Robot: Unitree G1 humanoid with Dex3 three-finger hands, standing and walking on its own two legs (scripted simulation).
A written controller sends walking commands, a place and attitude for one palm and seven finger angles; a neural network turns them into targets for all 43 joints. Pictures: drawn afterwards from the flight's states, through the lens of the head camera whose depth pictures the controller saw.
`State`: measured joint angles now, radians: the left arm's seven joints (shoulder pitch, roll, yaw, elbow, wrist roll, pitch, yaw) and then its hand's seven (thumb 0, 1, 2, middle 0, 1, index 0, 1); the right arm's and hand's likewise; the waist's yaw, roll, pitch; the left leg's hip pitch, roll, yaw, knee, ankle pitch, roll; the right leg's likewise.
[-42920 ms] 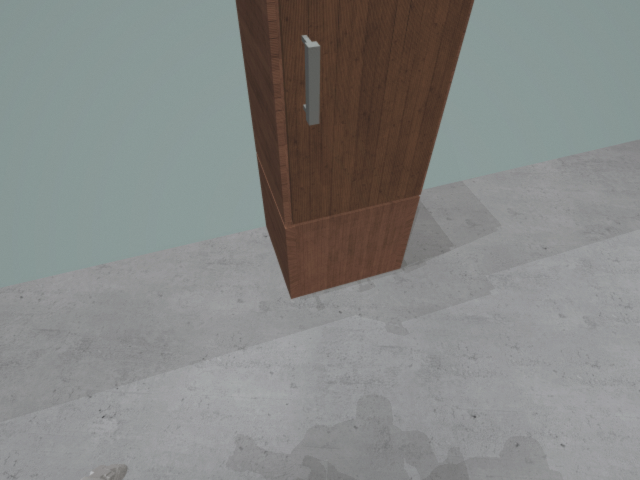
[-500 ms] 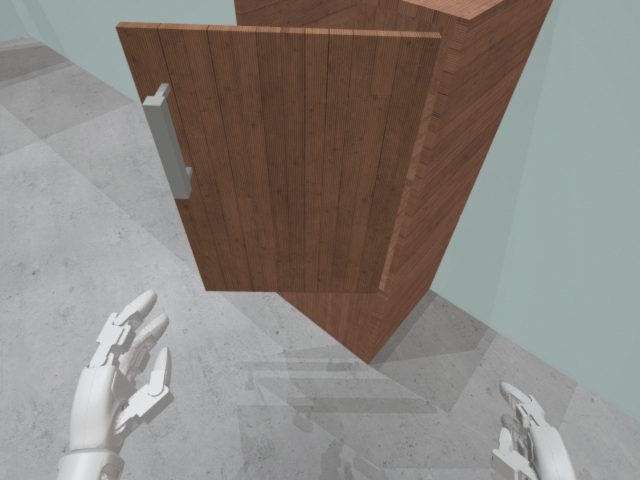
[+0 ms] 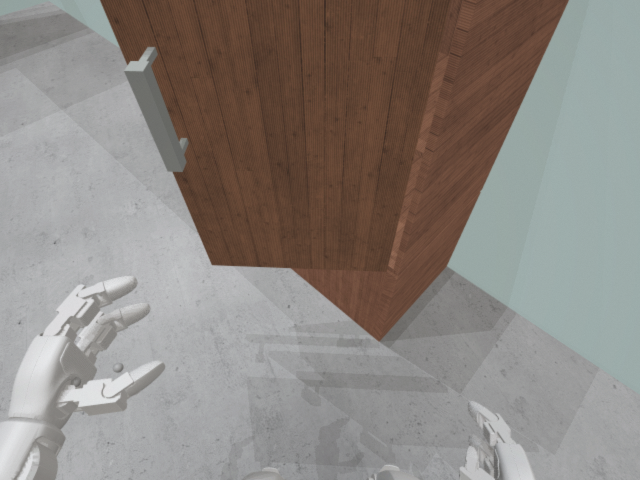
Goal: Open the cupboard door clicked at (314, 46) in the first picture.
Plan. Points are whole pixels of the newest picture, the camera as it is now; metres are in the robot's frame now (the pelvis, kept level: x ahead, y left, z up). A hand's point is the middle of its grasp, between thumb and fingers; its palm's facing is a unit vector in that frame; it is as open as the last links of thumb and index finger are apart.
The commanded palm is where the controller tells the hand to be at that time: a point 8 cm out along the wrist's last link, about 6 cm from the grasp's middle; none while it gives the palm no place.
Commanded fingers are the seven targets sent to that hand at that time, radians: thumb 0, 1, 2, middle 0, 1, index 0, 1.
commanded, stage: raise the hand with hooked fingers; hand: left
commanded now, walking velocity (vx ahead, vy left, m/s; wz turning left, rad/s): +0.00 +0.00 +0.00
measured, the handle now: (164, 113) +0.56 +0.26 +0.14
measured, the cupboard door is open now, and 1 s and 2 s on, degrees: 41 41 41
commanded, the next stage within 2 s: move the hooked fingers beside the handle in 1.32 s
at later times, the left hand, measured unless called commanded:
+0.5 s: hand (56, 304) +0.26 +0.28 +0.13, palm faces +0.05 -1.00 -0.05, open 13.5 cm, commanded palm +0.24 +0.33 +0.13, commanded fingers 0.00 -0.50 0.30 -0.30 -1.20 -0.30 -1.20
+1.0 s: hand (30, 239) +0.31 +0.31 +0.17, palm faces +0.04 -1.00 -0.03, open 14.0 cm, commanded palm +0.28 +0.35 +0.17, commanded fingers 0.00 -0.50 0.30 -0.30 -1.20 -0.30 -1.20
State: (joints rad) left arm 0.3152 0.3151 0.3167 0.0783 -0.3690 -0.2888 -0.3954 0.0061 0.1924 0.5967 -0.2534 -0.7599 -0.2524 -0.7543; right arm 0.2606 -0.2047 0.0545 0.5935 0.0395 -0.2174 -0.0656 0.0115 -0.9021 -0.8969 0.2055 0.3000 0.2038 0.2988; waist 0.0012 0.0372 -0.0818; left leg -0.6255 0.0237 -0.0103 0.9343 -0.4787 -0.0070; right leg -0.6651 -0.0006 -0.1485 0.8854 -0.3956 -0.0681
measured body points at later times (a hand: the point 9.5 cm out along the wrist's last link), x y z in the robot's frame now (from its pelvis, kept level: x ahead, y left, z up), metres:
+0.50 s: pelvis +0.01 +0.03 +0.03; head +0.02 +0.03 +0.48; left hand +0.26 +0.34 +0.13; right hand +0.19 -0.20 -0.03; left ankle -0.01 +0.12 -0.69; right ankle +0.03 -0.08 -0.69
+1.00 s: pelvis +0.01 +0.03 +0.04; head +0.02 +0.03 +0.49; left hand +0.30 +0.36 +0.17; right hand +0.17 -0.21 -0.04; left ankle -0.01 +0.12 -0.69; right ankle +0.03 -0.08 -0.69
